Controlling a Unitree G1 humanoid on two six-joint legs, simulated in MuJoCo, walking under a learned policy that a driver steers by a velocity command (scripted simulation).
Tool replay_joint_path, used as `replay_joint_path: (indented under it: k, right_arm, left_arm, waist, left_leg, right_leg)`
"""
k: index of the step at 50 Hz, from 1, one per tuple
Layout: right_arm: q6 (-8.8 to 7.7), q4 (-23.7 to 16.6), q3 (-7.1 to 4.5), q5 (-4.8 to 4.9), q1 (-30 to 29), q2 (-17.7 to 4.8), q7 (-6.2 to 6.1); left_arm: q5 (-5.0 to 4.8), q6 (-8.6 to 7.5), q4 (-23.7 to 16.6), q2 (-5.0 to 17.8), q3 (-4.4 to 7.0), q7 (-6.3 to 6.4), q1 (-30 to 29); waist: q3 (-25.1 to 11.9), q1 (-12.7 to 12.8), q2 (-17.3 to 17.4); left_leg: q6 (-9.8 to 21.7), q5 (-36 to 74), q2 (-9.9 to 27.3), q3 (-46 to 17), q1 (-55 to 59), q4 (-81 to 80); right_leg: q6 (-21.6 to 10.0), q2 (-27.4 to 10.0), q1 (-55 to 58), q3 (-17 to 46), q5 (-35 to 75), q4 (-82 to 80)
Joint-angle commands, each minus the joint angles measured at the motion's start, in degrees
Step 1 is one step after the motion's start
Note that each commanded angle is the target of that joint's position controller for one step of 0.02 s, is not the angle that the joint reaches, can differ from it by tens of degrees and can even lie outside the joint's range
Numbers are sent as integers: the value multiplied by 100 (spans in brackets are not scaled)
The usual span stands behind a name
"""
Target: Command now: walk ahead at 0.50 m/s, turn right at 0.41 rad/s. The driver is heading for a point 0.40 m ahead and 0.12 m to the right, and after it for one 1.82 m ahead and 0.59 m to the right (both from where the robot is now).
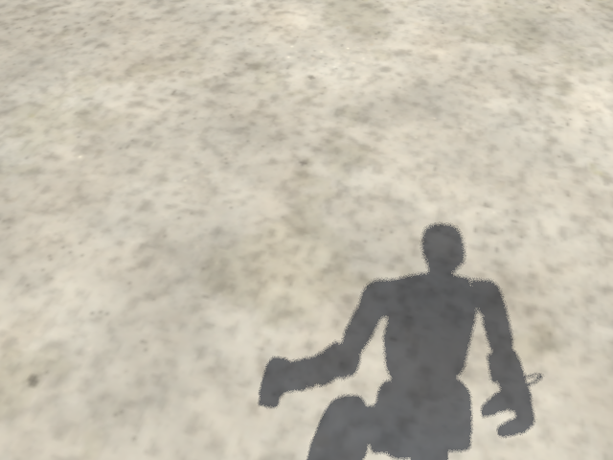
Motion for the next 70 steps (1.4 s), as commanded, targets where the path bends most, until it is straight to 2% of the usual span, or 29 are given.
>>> replay_joint_path:
  k: [1, 8, 10, 12, 13, 14, 15, 16, 18, 23, 29, 33, 34, 35, 36, 37, 38, 39, 42, 46, 50, 52, 53, 54, 55, 56, 59, 64, 70]
  right_arm:
    - [-116, -366, -162, 18, -508, -786, -77]
    - [166, -45, -279, 192, -29, -1143, -155]
    - [265, -83, -322, 218, -125, -1317, -205]
    - [306, -151, -275, 229, -239, -1281, -251]
    - [208, -401, -57, -5, 274, -566, -201]
    - [-34, -538, 63, 62, 198, -465, -113]
    - [-192, -682, -69, 309, -575, -956, -36]
    - [-278, -793, -43, 360, -826, -923, -27]
    - [-238, -665, -107, 108, -748, -977, -119]
    - [83, -717, -33, -8, -696, -624, -188]
    - [131, -934, 19, 93, -1586, -634, -81]
    - [33, -889, -115, 50, -1254, -898, -48]
    - [-18, -860, -147, -11, -1027, -999, -76]
    - [-10, -893, -188, -109, -769, -1291, -144]
    - [108, -831, -208, -209, -674, -1419, -149]
    - [181, -925, -166, -14, -851, -1085, -149]
    - [233, -1031, -73, 12, -1012, -753, -172]
    - [309, -1060, -32, -16, -1196, -679, -182]
    - [421, -988, -22, -51, -1413, -764, -222]
    - [452, -856, -48, 12, -1341, -824, -209]
    - [521, -705, -76, 101, -1229, -988, -155]
    - [534, -586, 34, 173, -1260, -766, -101]
    - [495, -439, 114, 185, -979, -562, -48]
    - [434, -443, 194, 58, -849, -355, 34]
    - [397, -502, 219, 56, -755, -193, 34]
    - [425, -467, 131, 30, -1083, -634, 4]
    - [515, -450, -2, 83, -1145, -887, -87]
    - [622, -595, -65, 211, -1038, -679, 0]
    - [725, -586, -104, 244, -563, -656, 152]
  left_arm:
    - [31, -52, -359, 86, -26, -95, -159]
    - [38, -40, -956, 144, -46, -356, -1056]
    - [35, 3, -954, 373, 83, -372, -598]
    - [12, 52, -585, 943, 413, -255, 1033]
    - [-12, 80, -516, 1624, 572, -138, 1347]
    - [8, -18, -736, 1563, 492, -178, 1288]
    - [63, -91, -717, 1103, 362, -207, 1213]
    - [62, -144, -713, 938, 315, -200, 940]
    - [116, -156, -912, 617, 205, -159, 141]
    - [131, -86, -933, 858, 278, 26, 71]
    - [40, 225, -826, 850, 291, 208, 322]
    - [55, 275, -954, 693, 253, 254, 11]
    - [72, 260, -1018, 529, 203, 245, -19]
    - [180, 239, -1110, 200, 97, 237, 175]
    - [86, 249, -1120, 164, 71, 214, 1192]
    - [77, 296, -903, 774, 198, 203, 1386]
    - [32, 394, -891, 1070, 303, 220, 832]
    - [28, 501, -899, 1029, 323, 261, 585]
    - [62, 605, -1025, 573, 211, 261, 417]
    - [137, 506, -1055, 292, 70, 229, 274]
    - [135, 479, -1007, 365, 46, 139, 177]
    - [195, 464, -795, 178, 9, 88, 461]
    - [262, 460, -787, 238, 1, 87, 464]
    - [339, 468, -843, 663, 68, 133, 531]
    - [409, 462, -822, 751, 63, 124, 82]
    - [405, 391, -965, 441, 6, 103, -322]
    - [302, 256, -833, 767, 151, 166, -158]
    - [212, 244, -884, 671, 190, 332, -90]
    - [19, 389, -841, 770, 283, 314, -549]
  waist:
    - [248, 116, 568]
    - [401, -84, 545]
    - [-52, 256, 781]
    - [-908, 1153, 558]
    - [-1424, 782, -900]
    - [-2356, 709, -890]
    - [-1835, 997, -258]
    - [-1132, 828, -51]
    - [-425, 303, 272]
    - [-453, 67, 99]
    - [-719, 430, -315]
    - [-645, 128, -462]
    - [-786, 25, -317]
    - [-1302, 75, 591]
    - [-1784, 579, 2035]
    - [-1684, 526, 1580]
    - [-1207, 312, 1110]
    - [-979, 323, 821]
    - [-479, 365, 1075]
    - [-784, 247, 1150]
    - [-814, 149, 1246]
    - [-687, 379, 1098]
    - [-652, 371, 938]
    - [-717, 228, 111]
    - [-562, -95, -944]
    - [-238, 63, -646]
    - [83, 225, -818]
    - [-101, 367, -569]
    - [-493, 98, -372]
  left_leg:
    - [695, 1670, 1497, -311, -385, -860]
    - [483, 3142, 1915, 148, 967, -153]
    - [342, 5045, 1882, 286, 1107, 826]
    - [6, 4711, 1518, 455, 33, 3221]
    - [-376, 406, 752, 360, -2363, 5395]
    - [-469, -2323, -133, -1040, -3665, 6586]
    - [-316, -1878, 237, -1534, -4254, 6670]
    - [-196, -1356, 483, -1473, -4317, 6247]
    - [-308, -863, 831, -1408, -3540, 5407]
    - [-767, -191, 546, -1122, -2792, 4028]
    - [-809, 1196, 66, -1264, -2198, 2041]
    - [-509, 1092, 111, -1467, -1768, 1122]
    - [-313, 1913, 428, -1562, -1137, 746]
    - [102, 3718, 1562, -2524, 46, 875]
    - [1279, 4294, 2833, -4365, 1138, 810]
    - [1411, 2928, 2871, -4637, 852, 680]
    - [1152, 2165, 2422, -3749, 415, 663]
    - [946, 1469, 2082, -3190, -37, 533]
    - [880, 991, 1481, -2189, -1122, 116]
    - [1078, 1519, 1561, -1830, -838, 202]
    - [1092, 1022, 1677, -1893, -788, 264]
    - [812, 494, 1440, -1782, -1300, 455]
    - [416, 92, 1242, -1687, -1729, 519]
    - [-56, -523, 830, -1291, -2147, 1210]
    - [-346, -1018, 482, -883, -1678, 1181]
    - [-485, -583, 473, -949, -1276, 1391]
    - [-447, -190, 304, -855, -1855, 1859]
    - [-375, -1966, 550, -956, -2810, 3697]
    - [-301, -257, 203, -324, -1466, 1836]
  right_leg:
    - [-32, -68, 188, -84, 949, -926]
    - [-484, 223, 35, -719, 203, -1996]
    - [-723, 646, 859, -1076, -415, -1924]
    - [-1128, 992, 3338, -894, -178, -2426]
    - [-1936, -441, 5446, 1643, -315, -2531]
    - [-2767, -1319, 6375, 4464, -1328, -3659]
    - [-2346, -1185, 6087, 3857, -1306, -3975]
    - [-2109, -965, 5290, 3052, -934, -3976]
    - [-1814, -531, 3683, 1813, 1311, -3940]
    - [-1651, 4, 2483, 720, 3613, -3821]
    - [-1135, 190, 2572, 1054, 2110, -3333]
    - [-930, 187, 2908, 1845, 1251, -2557]
    - [-722, 484, 2748, 1732, 787, -2034]
    - [-421, 1017, 2093, 1107, -1036, -678]
    - [-111, 1625, 824, 656, -3794, 500]
    - [105, 1095, 506, 638, -3443, 1259]
    - [229, 910, 387, 477, -2968, 1593]
    - [302, 790, 417, 330, -2595, 1650]
    - [362, 735, 969, 0, -2076, 1175]
    - [314, 608, 1527, -185, -2047, -239]
    - [153, 600, 2147, -371, -1590, -1557]
    - [-63, 684, 3066, -474, -705, -3032]
    - [-231, 542, 3674, -226, -323, -3513]
    - [-516, -371, 4060, 747, 197, -3661]
    - [-994, -876, 2727, 1020, -661, -3788]
    - [-949, -557, 2237, 754, -1518, -3942]
    - [-720, -453, 2507, 547, -1334, -3844]
    - [-1441, -1387, 3216, 797, 1792, -3393]
    - [-931, -959, 3114, -241, 1987, -2506]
